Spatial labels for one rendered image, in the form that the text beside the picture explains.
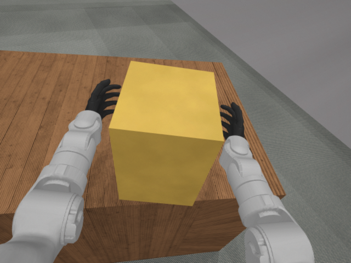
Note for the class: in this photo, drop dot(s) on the carton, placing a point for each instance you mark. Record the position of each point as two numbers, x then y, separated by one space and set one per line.
165 133

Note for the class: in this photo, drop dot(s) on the pedestal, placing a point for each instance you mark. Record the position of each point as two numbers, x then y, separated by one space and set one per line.
41 94

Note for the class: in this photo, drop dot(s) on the robot left upper arm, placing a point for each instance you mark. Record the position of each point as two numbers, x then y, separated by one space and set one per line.
47 221

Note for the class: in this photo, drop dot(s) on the left robot forearm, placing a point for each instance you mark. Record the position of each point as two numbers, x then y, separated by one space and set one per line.
72 159

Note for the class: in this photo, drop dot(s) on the robot left hand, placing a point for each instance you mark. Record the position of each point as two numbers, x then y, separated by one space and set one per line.
97 101

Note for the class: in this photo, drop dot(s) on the right robot forearm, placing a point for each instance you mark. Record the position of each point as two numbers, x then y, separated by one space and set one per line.
257 204

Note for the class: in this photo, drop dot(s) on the robot right hand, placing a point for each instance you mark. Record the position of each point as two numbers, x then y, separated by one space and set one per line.
236 126

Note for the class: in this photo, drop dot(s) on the robot right upper arm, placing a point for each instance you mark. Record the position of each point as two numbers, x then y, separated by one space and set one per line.
277 242

